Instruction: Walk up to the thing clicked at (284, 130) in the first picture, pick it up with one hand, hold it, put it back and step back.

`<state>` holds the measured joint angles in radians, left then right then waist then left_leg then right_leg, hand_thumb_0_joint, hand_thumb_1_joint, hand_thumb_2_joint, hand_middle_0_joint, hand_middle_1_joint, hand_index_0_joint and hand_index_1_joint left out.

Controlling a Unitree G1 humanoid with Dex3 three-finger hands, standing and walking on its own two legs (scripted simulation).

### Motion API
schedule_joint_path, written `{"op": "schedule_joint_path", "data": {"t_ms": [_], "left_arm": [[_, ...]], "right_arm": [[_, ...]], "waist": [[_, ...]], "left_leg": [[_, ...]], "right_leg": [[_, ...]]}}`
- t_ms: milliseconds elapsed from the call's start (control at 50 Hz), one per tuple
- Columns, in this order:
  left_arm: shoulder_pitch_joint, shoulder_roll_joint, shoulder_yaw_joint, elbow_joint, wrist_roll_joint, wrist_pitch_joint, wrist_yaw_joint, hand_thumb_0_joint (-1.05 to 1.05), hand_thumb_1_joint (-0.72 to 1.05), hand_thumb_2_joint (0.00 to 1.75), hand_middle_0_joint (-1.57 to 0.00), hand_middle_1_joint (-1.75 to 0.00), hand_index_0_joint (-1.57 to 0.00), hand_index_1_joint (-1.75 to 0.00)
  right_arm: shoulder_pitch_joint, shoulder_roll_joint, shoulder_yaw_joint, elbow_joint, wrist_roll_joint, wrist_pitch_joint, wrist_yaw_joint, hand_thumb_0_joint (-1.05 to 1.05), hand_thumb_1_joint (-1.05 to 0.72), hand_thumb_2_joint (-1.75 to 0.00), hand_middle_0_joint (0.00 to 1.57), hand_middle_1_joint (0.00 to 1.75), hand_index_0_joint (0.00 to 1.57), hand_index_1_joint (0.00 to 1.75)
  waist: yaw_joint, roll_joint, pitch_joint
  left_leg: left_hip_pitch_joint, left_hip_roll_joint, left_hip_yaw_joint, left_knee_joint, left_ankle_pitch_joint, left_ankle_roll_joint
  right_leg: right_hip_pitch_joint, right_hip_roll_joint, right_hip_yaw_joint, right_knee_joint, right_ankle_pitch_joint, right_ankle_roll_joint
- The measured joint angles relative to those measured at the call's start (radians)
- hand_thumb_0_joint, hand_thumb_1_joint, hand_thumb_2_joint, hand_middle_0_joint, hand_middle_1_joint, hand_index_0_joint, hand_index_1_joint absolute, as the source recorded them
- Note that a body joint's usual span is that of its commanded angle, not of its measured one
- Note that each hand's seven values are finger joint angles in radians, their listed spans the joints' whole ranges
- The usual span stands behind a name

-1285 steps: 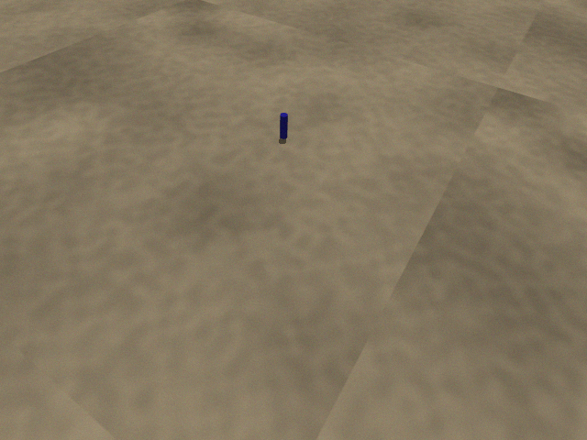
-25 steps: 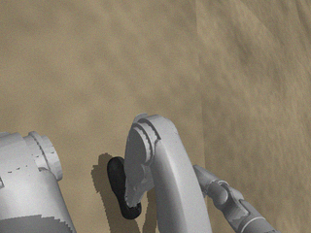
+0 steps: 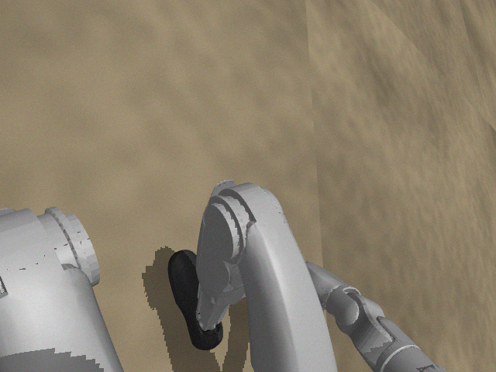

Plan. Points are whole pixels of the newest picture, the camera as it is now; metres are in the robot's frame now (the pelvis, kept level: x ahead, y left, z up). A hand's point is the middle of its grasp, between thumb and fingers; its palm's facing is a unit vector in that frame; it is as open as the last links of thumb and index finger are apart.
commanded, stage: withdraw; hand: left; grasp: from the side
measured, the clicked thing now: out of the picture +0.39 +0.34 -0.20
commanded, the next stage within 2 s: rise in 0.48 s
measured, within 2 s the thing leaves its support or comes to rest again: neither
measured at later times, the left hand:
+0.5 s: hand out of the picture +0.38 +0.39 -0.12, palm faces +0.52 -0.85 -0.03, open 17.5 cm
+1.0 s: hand out of the picture +0.26 +0.42 +0.02, palm faces +0.44 -0.77 -0.46, open 17.3 cm
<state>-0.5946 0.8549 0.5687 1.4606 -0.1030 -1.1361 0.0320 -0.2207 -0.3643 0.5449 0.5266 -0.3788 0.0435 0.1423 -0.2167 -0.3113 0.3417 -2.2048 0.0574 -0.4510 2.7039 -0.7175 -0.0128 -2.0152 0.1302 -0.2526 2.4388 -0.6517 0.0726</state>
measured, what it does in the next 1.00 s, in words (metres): rises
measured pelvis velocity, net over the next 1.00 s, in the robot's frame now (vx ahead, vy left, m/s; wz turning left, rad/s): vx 0.01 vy -0.02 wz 0.18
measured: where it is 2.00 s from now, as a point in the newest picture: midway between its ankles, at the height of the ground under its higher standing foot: (136, 351)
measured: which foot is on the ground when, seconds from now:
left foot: down 0.00-1.00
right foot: down 0.00-1.00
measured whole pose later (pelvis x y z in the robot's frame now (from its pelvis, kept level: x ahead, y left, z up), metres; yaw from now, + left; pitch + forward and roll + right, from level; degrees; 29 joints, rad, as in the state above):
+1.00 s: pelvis +0.01 -0.02 +0.09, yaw +10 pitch +30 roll -9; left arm -0.26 0.64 0.47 0.68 0.01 -0.27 -0.05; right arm 0.02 -0.27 0.04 0.60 -0.01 0.12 0.06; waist -0.02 -0.02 -0.08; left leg -2.18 0.07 -0.15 2.29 -0.65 0.01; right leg -2.06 0.02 -0.07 2.22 -0.69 0.03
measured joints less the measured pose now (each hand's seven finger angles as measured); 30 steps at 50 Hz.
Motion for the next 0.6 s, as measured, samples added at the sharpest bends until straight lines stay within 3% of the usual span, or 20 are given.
{"op": "schedule_joint_path", "data": {"t_ms": [200, 320, 400, 460, 600], "left_arm": [[0.000, -0.001, -0.005, 0.001, -0.009, -0.002, -0.001, 0.00, -0.50, 0.14, -0.25, -0.14, -0.23, -0.15], [0.021, 0.002, 0.046, -0.078, -0.003, 0.018, -0.027, -0.01, -0.54, 0.10, -0.14, -0.07, -0.13, -0.07], [0.039, 0.001, 0.077, -0.185, -0.008, 0.073, -0.064, -0.01, -0.54, 0.09, -0.11, -0.04, -0.09, -0.04], [0.062, -0.005, 0.073, -0.269, -0.035, 0.131, -0.111, -0.01, -0.56, 0.08, -0.09, -0.03, -0.08, -0.04], [0.148, -0.076, 0.006, -0.405, -0.121, 0.275, -0.233, -0.01, -0.58, 0.05, -0.07, -0.03, -0.07, -0.02]], "right_arm": [[0.006, 0.000, 0.003, 0.003, 0.003, 0.002, 0.000, 0.00, -0.92, -0.90, 0.20, 0.30, 0.21, 0.30], [0.021, 0.000, -0.007, 0.005, 0.013, 0.012, -0.007, 0.00, -0.91, -0.90, 0.20, 0.30, 0.21, 0.30], [0.053, 0.003, -0.041, 0.012, 0.033, 0.023, -0.011, 0.00, -0.91, -0.90, 0.20, 0.30, 0.21, 0.30], [0.084, 0.006, -0.080, 0.023, 0.062, 0.028, -0.015, 0.00, -0.91, -0.90, 0.20, 0.30, 0.21, 0.30], [0.141, 0.013, -0.179, 0.056, 0.151, 0.017, -0.028, 0.00, -0.90, -0.89, 0.21, 0.30, 0.21, 0.30]], "waist": [[0.004, 0.002, 0.008], [0.014, 0.003, 0.007], [0.032, 0.018, -0.017], [0.046, 0.046, -0.057], [0.089, 0.123, -0.176]], "left_leg": [[0.004, 0.003, -0.001, -0.001, -0.003, 0.004], [0.009, 0.001, -0.002, -0.004, -0.004, -0.002], [0.004, 0.000, 0.010, -0.016, 0.000, -0.005], [-0.009, -0.003, 0.027, -0.032, 0.008, -0.002], [-0.044, 0.003, 0.088, -0.085, 0.023, 0.016]], "right_leg": [[0.006, 0.001, -0.002, -0.005, 0.000, -0.005], [0.009, -0.002, -0.003, -0.005, -0.001, -0.005], [0.003, -0.010, 0.003, -0.006, -0.003, -0.010], [-0.007, -0.020, 0.012, -0.012, -0.009, -0.010], [-0.039, -0.041, 0.046, -0.034, -0.020, -0.021]]}}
